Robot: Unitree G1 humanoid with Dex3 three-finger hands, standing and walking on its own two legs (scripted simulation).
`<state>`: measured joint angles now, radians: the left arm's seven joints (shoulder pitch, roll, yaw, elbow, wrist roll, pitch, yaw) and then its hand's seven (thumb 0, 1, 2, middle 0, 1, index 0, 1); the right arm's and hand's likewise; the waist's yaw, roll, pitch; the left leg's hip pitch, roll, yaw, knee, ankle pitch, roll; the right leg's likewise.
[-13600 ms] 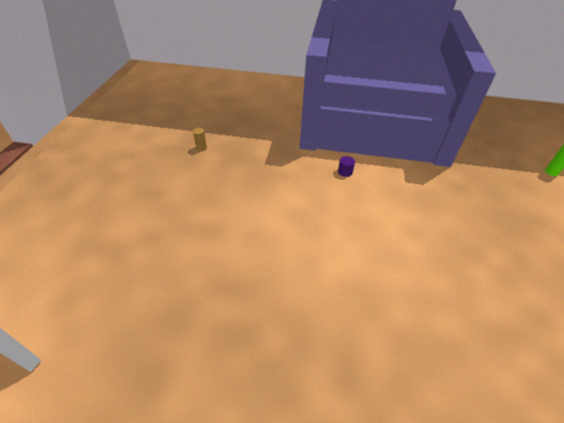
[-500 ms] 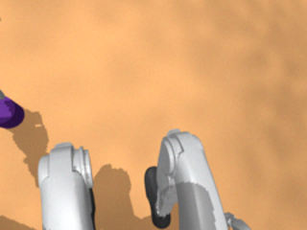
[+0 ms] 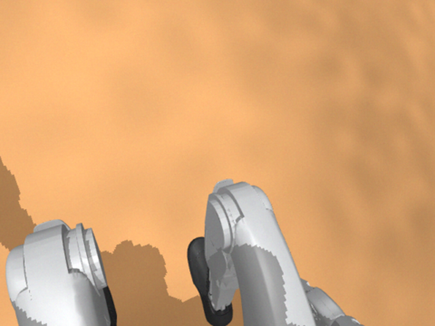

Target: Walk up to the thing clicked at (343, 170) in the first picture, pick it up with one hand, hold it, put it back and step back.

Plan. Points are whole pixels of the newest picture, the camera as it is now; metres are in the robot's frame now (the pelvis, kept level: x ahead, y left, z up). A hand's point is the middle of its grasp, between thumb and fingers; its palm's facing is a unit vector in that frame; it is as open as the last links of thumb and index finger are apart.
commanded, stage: rest palm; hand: left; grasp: from above
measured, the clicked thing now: out of the picture +0.41 +0.37 -0.25
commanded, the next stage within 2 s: close in 0.78 s
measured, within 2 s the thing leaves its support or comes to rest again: neither
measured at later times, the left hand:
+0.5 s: hand out of the picture +0.40 +0.35 -0.22, palm faces -0.41 -0.13 -0.90, open 14.3 cm
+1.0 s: hand out of the picture +0.40 +0.36 -0.23, palm faces -0.44 -0.16 -0.88, open 14.0 cm
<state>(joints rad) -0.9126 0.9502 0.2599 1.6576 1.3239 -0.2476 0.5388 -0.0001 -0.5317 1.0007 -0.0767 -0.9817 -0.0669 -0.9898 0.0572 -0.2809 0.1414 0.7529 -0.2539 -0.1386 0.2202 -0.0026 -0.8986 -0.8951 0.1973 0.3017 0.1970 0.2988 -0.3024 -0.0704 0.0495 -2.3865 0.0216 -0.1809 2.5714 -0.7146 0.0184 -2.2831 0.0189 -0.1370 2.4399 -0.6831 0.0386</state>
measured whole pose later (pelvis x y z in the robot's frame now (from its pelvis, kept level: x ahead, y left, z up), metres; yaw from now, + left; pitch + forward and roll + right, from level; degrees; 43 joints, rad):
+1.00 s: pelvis +0.00 +0.00 +0.00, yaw -3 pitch +25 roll -14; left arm -0.88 1.04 0.21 1.71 1.34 -0.37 0.63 0.00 -0.49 0.98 -0.10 -1.00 -0.09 -1.00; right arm 0.05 -0.31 0.26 0.74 -0.31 -0.19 0.26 0.00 -0.90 -0.90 0.20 0.30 0.20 0.30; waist -0.31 -0.14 0.12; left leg -2.35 0.03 -0.24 2.61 -0.74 0.02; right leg -2.23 0.04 -0.18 2.43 -0.67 0.05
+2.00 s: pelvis -0.01 +0.00 +0.00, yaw -3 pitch +24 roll -14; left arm -0.92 1.06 0.17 1.75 1.33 -0.35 0.63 0.00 -0.14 0.74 -0.45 -0.85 -0.44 -0.82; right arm 0.04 -0.34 0.28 0.71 -0.31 -0.22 0.25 0.00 -0.89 -0.89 0.20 0.30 0.20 0.30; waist -0.31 -0.15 0.12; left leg -2.35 0.02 -0.24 2.61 -0.71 0.02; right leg -2.23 0.04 -0.19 2.42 -0.65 0.05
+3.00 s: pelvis +0.00 +0.00 +0.01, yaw -1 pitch +29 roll -13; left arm -0.78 0.92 0.21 1.41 1.29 -0.28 0.49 0.00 -0.11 0.70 -0.57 -0.76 -0.56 -0.79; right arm 0.11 -0.31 0.14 0.73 -0.23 -0.17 0.26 0.00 -0.91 -0.90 0.20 0.30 0.20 0.30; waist -0.24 -0.08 0.00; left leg -2.37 0.01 -0.21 2.55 -0.71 0.02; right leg -2.24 0.02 -0.16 2.40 -0.68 0.04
